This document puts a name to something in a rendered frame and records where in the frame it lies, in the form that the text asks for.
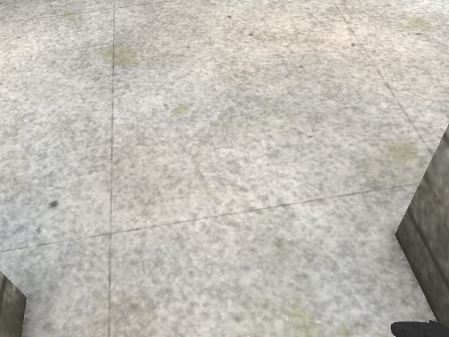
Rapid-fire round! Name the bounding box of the right robot hand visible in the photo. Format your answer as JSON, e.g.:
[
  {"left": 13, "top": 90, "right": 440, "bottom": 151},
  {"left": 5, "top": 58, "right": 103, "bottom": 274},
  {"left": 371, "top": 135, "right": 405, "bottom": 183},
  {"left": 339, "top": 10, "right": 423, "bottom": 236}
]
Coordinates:
[{"left": 391, "top": 320, "right": 449, "bottom": 337}]

